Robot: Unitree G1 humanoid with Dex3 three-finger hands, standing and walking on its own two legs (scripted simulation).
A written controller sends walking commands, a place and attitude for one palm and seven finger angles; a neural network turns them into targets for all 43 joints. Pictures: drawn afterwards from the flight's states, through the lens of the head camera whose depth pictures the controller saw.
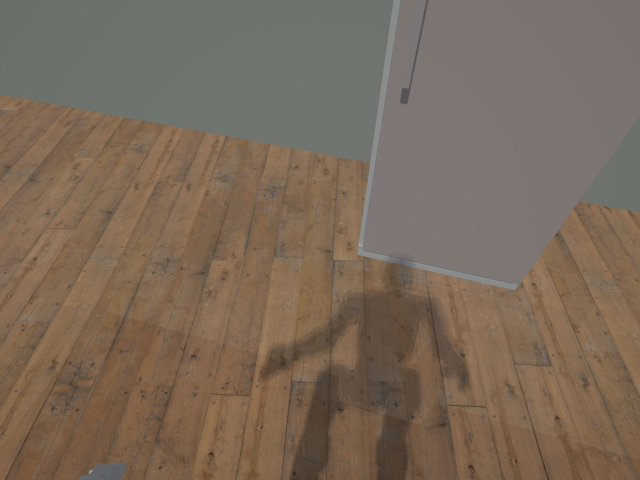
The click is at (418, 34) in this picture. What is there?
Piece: fridge door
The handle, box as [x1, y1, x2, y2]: [401, 0, 425, 88]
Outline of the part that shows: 425,0 416,0 401,87 408,88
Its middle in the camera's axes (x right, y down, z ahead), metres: +0.21 -0.49 +0.84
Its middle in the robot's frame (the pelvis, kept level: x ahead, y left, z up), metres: +0.99 -0.16 +0.18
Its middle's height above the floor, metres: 0.95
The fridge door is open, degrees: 0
